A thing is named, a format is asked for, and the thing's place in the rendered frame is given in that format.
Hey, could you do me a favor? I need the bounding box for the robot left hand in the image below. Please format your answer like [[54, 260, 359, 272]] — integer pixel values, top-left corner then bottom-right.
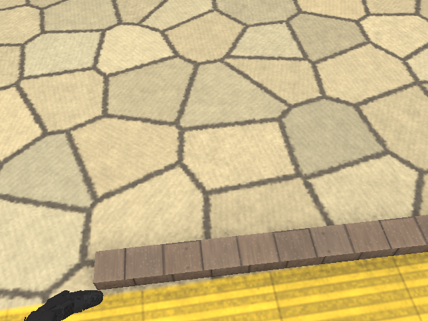
[[24, 290, 103, 321]]

